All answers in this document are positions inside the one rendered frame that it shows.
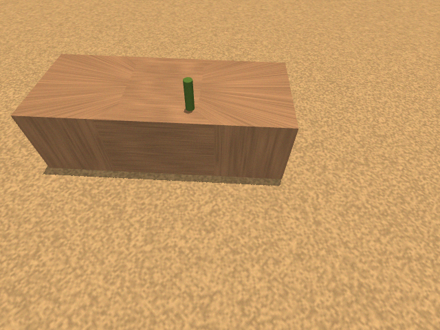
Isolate can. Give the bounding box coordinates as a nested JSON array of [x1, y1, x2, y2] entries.
[[183, 77, 195, 111]]

